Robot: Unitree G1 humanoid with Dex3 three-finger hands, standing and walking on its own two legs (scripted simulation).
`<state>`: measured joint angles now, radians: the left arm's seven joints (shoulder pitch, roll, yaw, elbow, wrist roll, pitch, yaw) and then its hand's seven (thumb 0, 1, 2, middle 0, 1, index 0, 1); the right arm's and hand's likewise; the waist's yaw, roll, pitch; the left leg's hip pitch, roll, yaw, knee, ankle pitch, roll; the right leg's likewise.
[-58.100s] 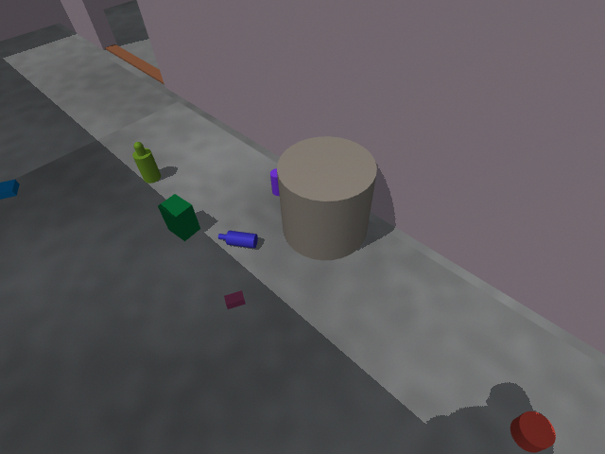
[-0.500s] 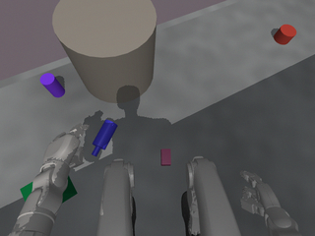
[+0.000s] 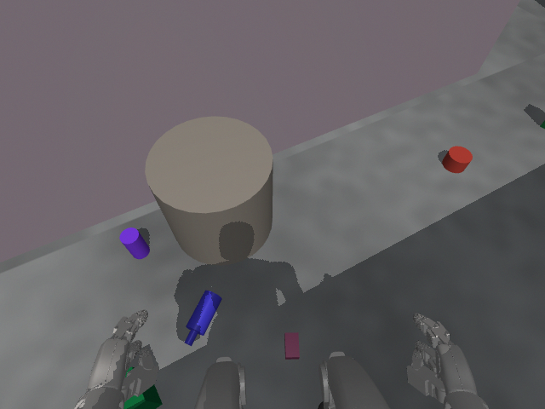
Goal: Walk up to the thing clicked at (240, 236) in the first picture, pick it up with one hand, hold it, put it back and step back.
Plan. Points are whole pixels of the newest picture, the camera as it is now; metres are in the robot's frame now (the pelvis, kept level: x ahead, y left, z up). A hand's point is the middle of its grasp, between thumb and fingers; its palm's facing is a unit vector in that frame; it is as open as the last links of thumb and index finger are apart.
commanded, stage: home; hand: left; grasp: from above
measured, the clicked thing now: (201, 318) +0.43 +0.23 -0.61
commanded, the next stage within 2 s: none
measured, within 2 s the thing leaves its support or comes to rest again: neither
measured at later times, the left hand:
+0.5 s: hand (132, 375) +0.19 +0.19 +0.02, palm faces +0.09 -0.98 -0.19, open 8.1 cm
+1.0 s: hand (130, 370) +0.20 +0.19 +0.03, palm faces +0.08 -0.98 -0.19, open 7.8 cm
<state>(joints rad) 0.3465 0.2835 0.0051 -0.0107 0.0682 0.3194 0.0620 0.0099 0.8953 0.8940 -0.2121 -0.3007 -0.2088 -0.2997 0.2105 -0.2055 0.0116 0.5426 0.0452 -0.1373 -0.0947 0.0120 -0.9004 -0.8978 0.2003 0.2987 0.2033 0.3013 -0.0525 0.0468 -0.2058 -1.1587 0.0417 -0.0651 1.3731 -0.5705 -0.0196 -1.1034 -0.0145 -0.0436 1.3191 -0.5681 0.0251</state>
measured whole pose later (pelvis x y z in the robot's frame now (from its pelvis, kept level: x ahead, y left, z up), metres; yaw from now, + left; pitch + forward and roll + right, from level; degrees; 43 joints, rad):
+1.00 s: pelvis +0.04 +0.00 +0.07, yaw +1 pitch +10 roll -3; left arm 0.49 0.22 0.04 -0.12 -0.06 0.45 0.02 0.01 0.84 0.85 -0.20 -0.29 -0.19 -0.29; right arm 0.29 -0.22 0.03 0.54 0.00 -0.23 -0.18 0.01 -0.90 -0.90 0.20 0.30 0.20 0.30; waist -0.04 0.05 -0.16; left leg -0.70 0.04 -0.05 1.02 -0.49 -0.01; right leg -0.63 -0.02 -0.05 0.94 -0.48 0.03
